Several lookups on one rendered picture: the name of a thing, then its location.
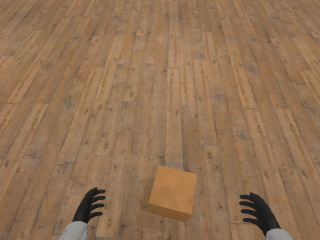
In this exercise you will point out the robot right forearm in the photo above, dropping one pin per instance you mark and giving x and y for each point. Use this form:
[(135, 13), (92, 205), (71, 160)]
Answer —
[(278, 234)]

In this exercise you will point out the robot left forearm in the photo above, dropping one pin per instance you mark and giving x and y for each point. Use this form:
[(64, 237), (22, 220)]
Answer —
[(76, 230)]

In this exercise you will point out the robot left hand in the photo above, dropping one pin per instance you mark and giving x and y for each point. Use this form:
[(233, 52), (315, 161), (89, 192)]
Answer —
[(82, 213)]

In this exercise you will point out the robot right hand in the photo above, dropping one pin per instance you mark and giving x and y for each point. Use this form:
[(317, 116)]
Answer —
[(265, 218)]

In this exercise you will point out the carton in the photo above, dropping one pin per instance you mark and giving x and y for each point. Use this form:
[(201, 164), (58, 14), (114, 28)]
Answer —
[(172, 194)]

